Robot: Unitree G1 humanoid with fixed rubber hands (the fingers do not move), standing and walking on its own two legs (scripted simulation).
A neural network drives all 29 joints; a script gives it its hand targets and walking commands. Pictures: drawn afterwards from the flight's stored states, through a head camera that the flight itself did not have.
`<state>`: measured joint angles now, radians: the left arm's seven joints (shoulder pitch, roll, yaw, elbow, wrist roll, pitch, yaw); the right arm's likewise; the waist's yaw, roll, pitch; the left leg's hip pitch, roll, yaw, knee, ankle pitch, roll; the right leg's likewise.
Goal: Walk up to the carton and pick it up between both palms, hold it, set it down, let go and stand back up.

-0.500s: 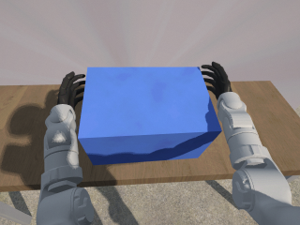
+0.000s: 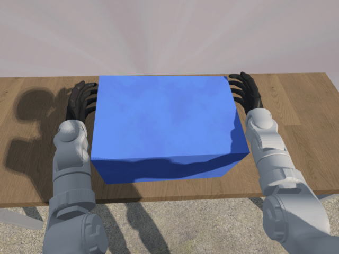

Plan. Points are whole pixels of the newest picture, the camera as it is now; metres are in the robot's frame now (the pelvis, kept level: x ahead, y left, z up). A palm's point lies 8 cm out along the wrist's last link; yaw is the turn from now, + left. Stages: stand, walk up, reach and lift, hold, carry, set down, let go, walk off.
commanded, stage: set down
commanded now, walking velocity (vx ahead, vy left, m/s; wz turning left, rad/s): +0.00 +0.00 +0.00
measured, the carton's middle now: (166, 130) +0.39 +0.04 +0.02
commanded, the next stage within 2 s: none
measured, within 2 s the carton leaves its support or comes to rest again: rests again in 1.56 s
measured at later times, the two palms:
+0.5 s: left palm (76, 128) +0.36 +0.24 +0.07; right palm (248, 107) +0.41 -0.16 +0.09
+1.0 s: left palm (80, 128) +0.37 +0.24 +0.05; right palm (247, 106) +0.42 -0.16 +0.09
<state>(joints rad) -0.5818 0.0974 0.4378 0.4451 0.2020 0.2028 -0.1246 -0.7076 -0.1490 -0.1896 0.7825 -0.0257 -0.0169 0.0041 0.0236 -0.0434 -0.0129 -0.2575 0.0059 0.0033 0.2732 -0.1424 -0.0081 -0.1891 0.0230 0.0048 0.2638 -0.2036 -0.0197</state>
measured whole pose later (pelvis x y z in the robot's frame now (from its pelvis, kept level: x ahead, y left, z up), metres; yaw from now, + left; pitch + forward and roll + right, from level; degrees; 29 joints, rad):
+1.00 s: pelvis -0.01 +0.01 +0.00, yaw +0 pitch +10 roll +0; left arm -0.67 0.11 0.47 0.84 0.20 -0.09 -0.05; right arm -0.81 -0.16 -0.30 0.98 -0.11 -0.12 0.05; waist 0.05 -0.03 -0.06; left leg -0.35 0.01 0.00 0.30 -0.13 0.00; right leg -0.28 0.02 0.00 0.29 -0.19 -0.01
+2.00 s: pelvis -0.01 +0.00 +0.00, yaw +0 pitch +11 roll +0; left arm -0.70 0.11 0.54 0.91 0.21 -0.14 -0.09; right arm -0.81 -0.15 -0.35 0.98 -0.18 -0.13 0.06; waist 0.05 -0.04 -0.06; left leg -0.35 0.01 0.00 0.29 -0.13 0.00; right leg -0.28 0.02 0.00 0.29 -0.19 -0.01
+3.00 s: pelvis -0.04 +0.02 -0.03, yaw -1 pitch +22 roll -2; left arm -0.87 0.35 0.06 1.28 -0.27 -0.20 0.01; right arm -0.92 -0.48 0.28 1.29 0.63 -0.22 0.13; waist 0.05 -0.01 -0.26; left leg -0.78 0.01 0.00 0.61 -0.21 0.00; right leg -0.69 0.02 0.00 0.57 -0.26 0.00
